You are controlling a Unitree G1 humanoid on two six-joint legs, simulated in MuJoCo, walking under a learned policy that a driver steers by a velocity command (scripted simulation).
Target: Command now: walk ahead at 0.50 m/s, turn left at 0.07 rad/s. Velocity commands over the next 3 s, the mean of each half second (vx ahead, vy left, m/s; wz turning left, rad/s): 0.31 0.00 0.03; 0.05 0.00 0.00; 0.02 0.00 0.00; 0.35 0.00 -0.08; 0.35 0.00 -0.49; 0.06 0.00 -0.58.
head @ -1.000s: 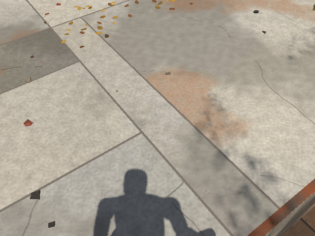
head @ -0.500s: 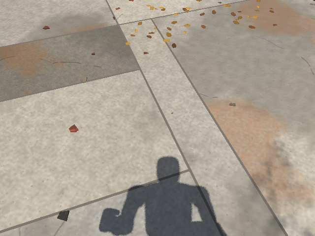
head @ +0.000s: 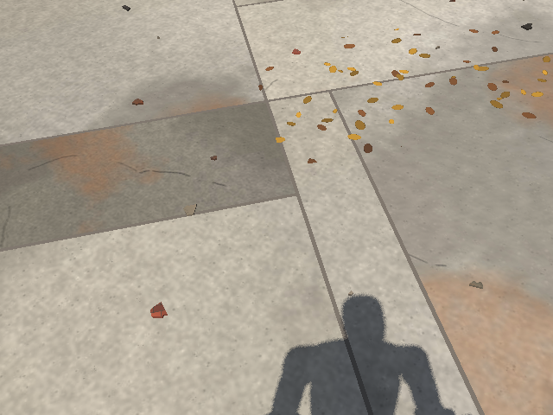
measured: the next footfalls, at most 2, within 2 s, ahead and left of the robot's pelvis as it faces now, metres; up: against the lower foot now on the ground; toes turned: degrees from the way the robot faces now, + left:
left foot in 0.26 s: +0.32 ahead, +0.12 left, +0.00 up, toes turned +3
right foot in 0.66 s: +0.27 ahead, -0.07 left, +0.00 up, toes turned -2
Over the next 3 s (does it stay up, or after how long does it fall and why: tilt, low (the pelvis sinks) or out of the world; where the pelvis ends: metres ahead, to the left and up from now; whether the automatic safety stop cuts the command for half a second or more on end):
stays up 0.77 0.06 0.00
